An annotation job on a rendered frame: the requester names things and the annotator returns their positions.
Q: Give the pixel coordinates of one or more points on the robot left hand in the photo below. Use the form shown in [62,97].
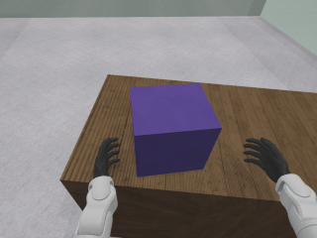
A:
[101,165]

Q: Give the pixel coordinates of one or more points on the carton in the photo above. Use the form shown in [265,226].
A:
[175,128]

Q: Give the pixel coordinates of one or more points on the right robot forearm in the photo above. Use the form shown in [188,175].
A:
[300,202]

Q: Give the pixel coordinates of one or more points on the pedestal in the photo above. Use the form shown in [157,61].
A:
[229,198]

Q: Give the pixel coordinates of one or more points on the left robot forearm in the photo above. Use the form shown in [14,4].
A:
[96,219]

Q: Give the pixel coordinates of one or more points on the robot right hand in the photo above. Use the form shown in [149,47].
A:
[270,159]

